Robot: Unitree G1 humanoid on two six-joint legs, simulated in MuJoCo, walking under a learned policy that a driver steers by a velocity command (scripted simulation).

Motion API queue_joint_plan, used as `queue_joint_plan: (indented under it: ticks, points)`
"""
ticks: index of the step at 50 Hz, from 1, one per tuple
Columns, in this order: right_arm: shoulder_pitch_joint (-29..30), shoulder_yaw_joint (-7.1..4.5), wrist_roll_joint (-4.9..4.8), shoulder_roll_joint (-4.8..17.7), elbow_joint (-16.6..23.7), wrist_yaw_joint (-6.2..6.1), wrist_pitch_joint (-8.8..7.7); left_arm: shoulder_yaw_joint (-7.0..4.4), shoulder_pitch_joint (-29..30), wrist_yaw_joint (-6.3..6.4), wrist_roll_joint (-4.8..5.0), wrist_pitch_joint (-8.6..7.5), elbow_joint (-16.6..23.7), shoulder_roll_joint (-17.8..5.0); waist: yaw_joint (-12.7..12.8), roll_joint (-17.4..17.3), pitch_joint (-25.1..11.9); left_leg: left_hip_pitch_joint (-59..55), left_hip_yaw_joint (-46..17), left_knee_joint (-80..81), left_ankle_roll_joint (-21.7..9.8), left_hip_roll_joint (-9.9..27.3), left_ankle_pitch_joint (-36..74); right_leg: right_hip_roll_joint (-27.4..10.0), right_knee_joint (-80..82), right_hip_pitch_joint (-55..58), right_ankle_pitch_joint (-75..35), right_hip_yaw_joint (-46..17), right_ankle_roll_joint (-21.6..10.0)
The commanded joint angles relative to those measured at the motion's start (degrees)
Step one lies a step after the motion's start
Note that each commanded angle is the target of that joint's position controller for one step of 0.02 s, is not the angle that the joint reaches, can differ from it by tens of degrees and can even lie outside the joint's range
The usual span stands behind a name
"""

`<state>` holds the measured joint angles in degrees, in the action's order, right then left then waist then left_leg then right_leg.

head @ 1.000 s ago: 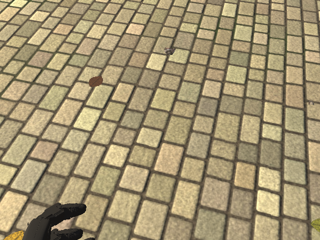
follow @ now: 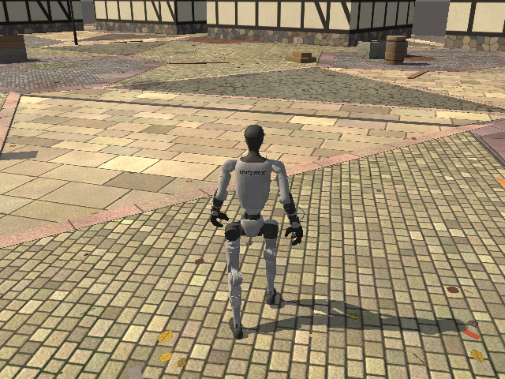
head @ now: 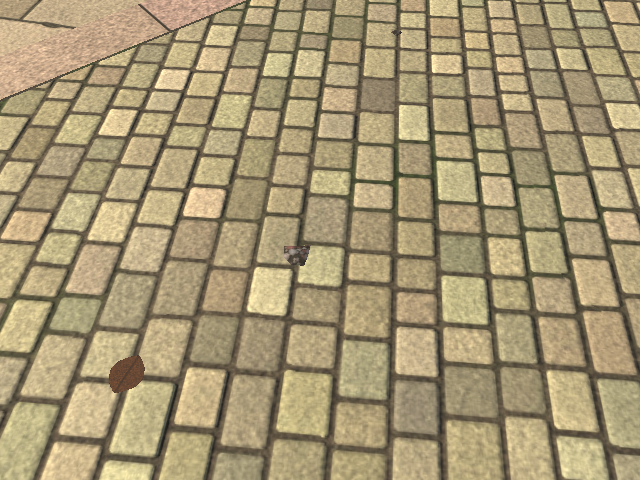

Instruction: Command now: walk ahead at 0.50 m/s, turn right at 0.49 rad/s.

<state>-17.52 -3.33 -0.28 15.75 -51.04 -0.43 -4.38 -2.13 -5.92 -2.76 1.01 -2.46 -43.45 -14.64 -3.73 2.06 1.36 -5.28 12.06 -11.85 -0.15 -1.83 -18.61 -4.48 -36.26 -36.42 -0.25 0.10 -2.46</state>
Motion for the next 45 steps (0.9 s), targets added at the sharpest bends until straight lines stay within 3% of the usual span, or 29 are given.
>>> queue_joint_plan:
  ticks: [1,2,3,4,5,6,7,8,9,10,12,14,16,19,23,26,27,28,29,30,31,32,33,34,35,37,39,42,45]
  points:
    - [0.80,-2.87,-0.60,11.43,2.58,-0.87,1.04,-1.69,3.73,-0.97,0.08,-0.64,6.44,-5.51,2.12,-6.24,1.02,-2.36,-2.34,-6.11,-6.83,18.39,47.95,2.67,0.82,1.00,7.66,3.86,-2.84]
    - [1.44,-3.08,-0.60,12.07,2.97,-1.20,1.59,-2.60,-0.58,-0.97,0.11,-0.42,5.85,-6.99,4.70,-7.18,-1.92,-2.01,-1.45,-12.97,-6.05,17.86,56.50,5.00,0.60,7.11,10.23,5.56,-4.14]
    - [2.43,-3.00,-0.66,12.06,3.43,-1.51,2.12,-4.18,-8.91,-0.63,0.31,-0.33,3.91,-9.42,9.40,-6.36,-6.21,1.52,0.12,-24.20,-4.48,15.84,58.66,7.67,3.60,18.54,8.41,6.34,-6.03]
    - [1.71,-2.31,0.03,10.70,4.50,-1.78,1.89,-6.29,-18.75,0.47,0.43,0.12,1.64,-14.01,13.43,-1.53,-11.73,14.26,0.28,-40.87,-2.04,13.26,45.13,4.02,5.32,36.28,7.53,-2.35,-9.12]
    - [-3.97,0.41,1.97,1.84,7.43,-0.65,0.19,-7.26,-18.41,1.14,0.92,0.11,1.82,-20.06,6.73,13.70,-16.06,41.06,-3.25,-61.31,1.83,1.20,-8.75,-10.68,9.65,55.83,15.48,-34.13,-19.49]
    - [0.46,0.17,0.03,5.48,7.91,0.36,-2.41,-5.98,-19.91,1.03,0.39,-0.59,3.55,-16.24,10.23,8.02,-23.50,48.51,-16.84,-68.81,1.00,-0.74,-15.82,-14.73,18.21,60.62,21.57,-49.05,-22.44]
    - [6.10,-0.62,-2.10,8.34,9.76,0.98,-3.80,-5.13,-17.90,1.04,-0.19,-1.19,3.34,-13.08,11.13,4.97,-15.77,53.41,-18.01,-68.40,-0.47,2.47,-10.51,-13.20,19.36,56.12,18.01,-40.72,-19.19]
    - [7.52,-0.35,-1.74,7.97,10.19,0.82,-4.51,-4.67,-14.42,1.11,0.04,-1.52,3.88,-11.47,8.89,0.25,-10.49,52.00,-17.48,-63.60,-1.28,5.11,-5.20,-10.64,19.23,47.63,12.87,-33.13,-16.96]
    - [7.83,-0.68,-0.28,8.10,9.76,0.37,-4.55,-4.15,-10.31,1.16,-0.05,-1.53,4.82,-9.76,6.37,-2.23,-6.96,48.29,-17.19,-58.35,-0.92,6.99,-2.19,-8.47,19.82,39.22,6.81,-27.79,-15.42]
    - [6.90,-1.17,0.45,8.71,9.59,0.22,-3.92,-3.53,-7.83,1.33,-0.64,-1.55,5.95,-8.16,4.28,-1.43,-5.76,43.99,-17.54,-55.48,-0.53,8.24,-0.20,-6.75,21.18,33.70,1.91,-24.45,-14.88]
    - [5.62,-1.23,1.00,7.68,9.94,0.25,-2.49,-3.63,-6.94,1.69,-0.63,-1.64,6.63,-8.54,2.69,-0.48,-4.69,40.87,-16.79,-51.30,1.13,8.43,1.37,-5.34,23.10,28.24,-3.44,-21.72,-15.38]
    - [7.39,-0.89,1.39,6.24,10.90,0.03,-1.60,-4.03,-8.41,2.43,-0.33,-1.75,6.29,-9.98,2.79,-0.60,-3.22,40.83,-15.55,-45.49,2.96,7.75,5.27,-3.81,23.86,24.56,-6.88,-18.07,-15.09]
    - [11.93,-0.44,1.43,5.11,12.41,-0.03,-1.42,-4.32,-10.23,3.16,-0.05,-1.50,5.74,-10.90,4.33,0.01,-1.87,40.87,-15.08,-36.62,4.09,6.51,12.90,-1.74,23.73,22.96,-5.96,-15.61,-13.39]
    - [16.84,0.33,0.87,3.49,13.29,0.75,-1.89,-3.96,-12.62,3.60,0.03,-1.11,4.60,-10.11,7.09,2.10,-1.71,36.20,-13.96,-24.12,3.98,4.41,24.50,0.19,23.12,22.16,-0.92,-12.69,-10.46]
    - [21.63,0.12,0.21,4.86,15.12,1.86,-2.78,-3.69,-16.79,3.49,0.14,-0.98,2.18,-9.83,9.32,2.58,-0.14,37.18,-14.70,-18.13,1.84,3.80,25.08,-3.38,20.22,28.86,1.50,-16.57,-10.01]
    - [20.62,-0.50,0.56,6.43,15.51,2.27,-3.40,-3.80,-16.98,3.82,-0.26,-0.24,1.30,-10.15,8.06,3.83,0.38,37.20,-14.39,-15.23,-0.93,2.99,17.89,-5.76,15.47,35.50,-6.92,-19.41,-8.79]
    - [17.63,-0.91,1.00,7.09,14.78,2.16,-3.67,-3.76,-16.03,3.97,-0.40,0.11,1.36,-10.08,6.35,4.45,-1.01,33.25,-13.11,-13.61,-2.18,1.72,17.02,-4.69,11.52,36.59,-16.09,-18.71,-7.58]
    - [11.99,-1.55,1.73,8.18,13.33,1.98,-4.08,-3.43,-14.46,4.09,-0.42,0.30,1.88,-9.46,3.15,4.16,-4.92,24.55,-11.96,-11.36,-3.88,1.29,23.16,-1.72,4.62,36.11,-24.97,-16.54,-5.62]
    - [4.45,-2.10,2.87,10.90,12.44,1.82,-4.44,-2.61,-13.19,4.15,-1.18,0.19,3.57,-7.77,-0.03,1.38,-13.18,9.07,-18.09,-15.55,-7.56,8.59,40.02,1.47,-7.29,29.21,-19.20,-14.50,-3.04]
    - [-2.04,-2.82,3.49,13.79,11.16,1.76,-3.78,-1.50,-21.22,4.10,-1.17,-0.39,2.80,-4.53,0.62,-12.51,-22.13,-12.48,-35.29,-18.54,-17.65,22.19,56.61,10.09,-29.02,11.22,13.34,-10.02,1.82]
    - [-4.97,-2.22,1.23,10.33,9.33,2.37,-2.86,-1.61,-25.67,3.69,-0.58,-0.73,1.22,-6.55,0.82,-17.49,-26.73,-16.45,-47.15,-15.13,-21.27,27.10,52.33,11.98,-37.83,3.40,38.80,-12.77,3.35]
    - [-1.30,-1.59,-0.03,8.14,10.40,2.30,-2.16,-2.67,-20.99,3.67,0.32,-0.28,1.26,-10.52,0.04,-10.19,-18.87,-9.38,-41.59,-13.58,-18.56,24.97,43.91,8.77,-41.50,0.10,36.28,-13.77,3.97]
    - [3.32,-0.86,0.32,6.38,11.24,2.10,-1.59,-2.72,-15.30,3.85,0.20,0.27,2.62,-10.64,0.69,-5.80,-12.75,-1.67,-35.06,-12.22,-16.03,22.02,41.98,6.44,-39.87,-0.66,32.81,-11.08,4.43]
    - [6.88,0.05,0.64,4.61,11.30,2.16,-1.31,-2.71,-12.09,4.05,-0.58,0.91,3.38,-9.86,2.19,-3.44,-7.71,6.53,-30.19,-10.25,-14.89,19.30,43.61,4.24,-35.48,0.37,30.56,-9.00,4.85]
    - [8.99,0.55,0.90,3.60,11.14,2.19,-1.25,-2.78,-11.99,4.22,-1.02,1.62,3.65,-8.75,4.25,-4.39,-6.12,12.07,-27.08,-8.59,-13.68,17.18,43.34,1.95,-30.33,3.88,28.34,-7.91,4.88]
    - [11.45,0.58,1.68,3.81,10.20,2.33,-1.02,-1.82,-14.60,4.47,-0.92,2.68,2.79,-4.70,6.37,-8.42,-5.77,19.61,-21.22,-6.21,-12.99,13.45,46.98,1.76,-20.48,12.29,25.09,-4.97,5.96]
    - [12.20,0.11,1.68,5.48,9.25,2.00,-0.69,-1.24,-14.40,4.79,-1.23,2.75,2.70,-3.31,6.52,-9.59,-8.08,20.63,-18.33,-6.15,-13.24,12.83,50.39,1.76,-11.89,17.48,21.14,-3.71,6.50]
    - [10.87,-0.13,0.94,6.70,7.52,1.53,0.31,-1.51,-12.11,4.86,-1.20,3.17,2.47,-4.67,5.21,-8.86,-10.25,19.32,-18.13,-5.85,-12.83,13.44,40.82,1.99,-3.83,21.88,12.87,-3.24,6.15]
    - [11.82,0.47,0.47,5.97,6.50,1.55,1.26,-1.86,-9.66,4.75,-1.66,3.69,2.57,-5.01,5.62,-8.02,-6.96,22.95,-18.83,-5.75,-10.50,12.02,18.52,2.64,5.88,27.13,7.53,-2.22,4.32]
